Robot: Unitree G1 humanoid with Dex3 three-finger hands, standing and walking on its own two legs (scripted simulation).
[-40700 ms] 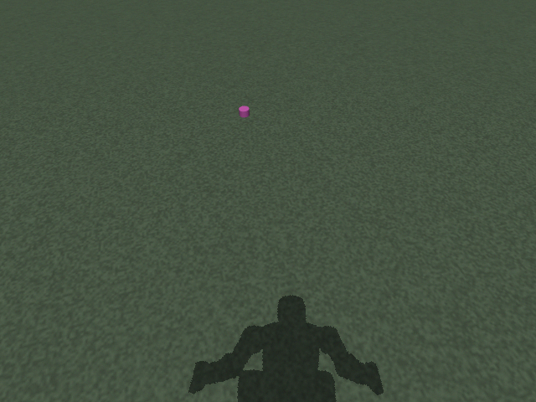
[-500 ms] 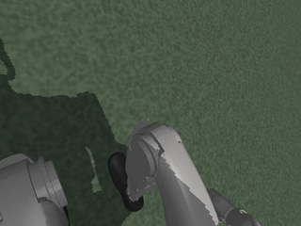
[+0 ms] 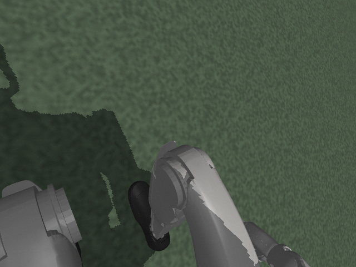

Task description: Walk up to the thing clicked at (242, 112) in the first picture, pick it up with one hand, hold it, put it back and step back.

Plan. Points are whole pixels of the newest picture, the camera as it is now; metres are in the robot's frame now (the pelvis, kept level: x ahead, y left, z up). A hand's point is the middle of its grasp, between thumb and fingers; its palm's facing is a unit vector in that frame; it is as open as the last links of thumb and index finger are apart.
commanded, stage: close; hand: left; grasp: from above
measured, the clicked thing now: out of the picture +0.42 +0.43 -0.28
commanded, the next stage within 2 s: settle in 0.30 s
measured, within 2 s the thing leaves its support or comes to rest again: leaves its support in 0.66 s
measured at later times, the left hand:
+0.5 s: hand out of the picture +0.40 +0.41 -0.25, palm faces -0.43 -0.21 -0.88, open 7.9 cm
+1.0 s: hand out of the picture +0.41 +0.44 -0.18, palm faces -0.41 -0.18 -0.89, open 7.8 cm
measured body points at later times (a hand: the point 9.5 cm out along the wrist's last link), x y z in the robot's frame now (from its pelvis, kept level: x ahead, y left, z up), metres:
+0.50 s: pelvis +0.00 +0.00 +0.00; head +0.27 +0.17 +0.31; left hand +0.42 +0.42 -0.20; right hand +0.11 -0.24 -0.05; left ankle +0.07 +0.11 -0.27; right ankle +0.12 -0.10 -0.27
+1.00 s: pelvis +0.00 +0.00 +0.01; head +0.25 +0.15 +0.35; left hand +0.43 +0.45 -0.13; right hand +0.13 -0.25 -0.06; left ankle +0.07 +0.11 -0.27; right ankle +0.12 -0.10 -0.27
